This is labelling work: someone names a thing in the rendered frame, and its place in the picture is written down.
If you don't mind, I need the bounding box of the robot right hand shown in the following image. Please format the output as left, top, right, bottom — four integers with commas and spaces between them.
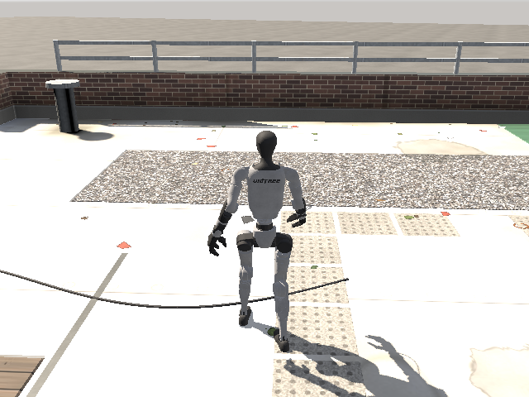
287, 213, 306, 227

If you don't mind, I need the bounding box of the left robot upper arm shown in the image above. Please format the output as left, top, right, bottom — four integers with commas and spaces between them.
225, 166, 249, 213

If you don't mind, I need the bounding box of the left robot forearm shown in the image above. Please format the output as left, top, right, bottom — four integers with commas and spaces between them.
212, 200, 232, 237

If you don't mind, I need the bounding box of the right robot upper arm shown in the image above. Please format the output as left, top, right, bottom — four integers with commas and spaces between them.
283, 166, 304, 210

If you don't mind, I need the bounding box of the robot left hand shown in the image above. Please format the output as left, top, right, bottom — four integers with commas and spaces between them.
207, 233, 226, 256

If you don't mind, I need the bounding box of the humanoid robot head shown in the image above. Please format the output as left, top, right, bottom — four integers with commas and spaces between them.
252, 131, 280, 170

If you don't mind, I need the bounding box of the left robot foot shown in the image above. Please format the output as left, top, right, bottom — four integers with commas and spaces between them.
239, 306, 251, 326

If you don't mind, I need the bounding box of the right robot forearm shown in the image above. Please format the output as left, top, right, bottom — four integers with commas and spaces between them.
295, 197, 307, 220

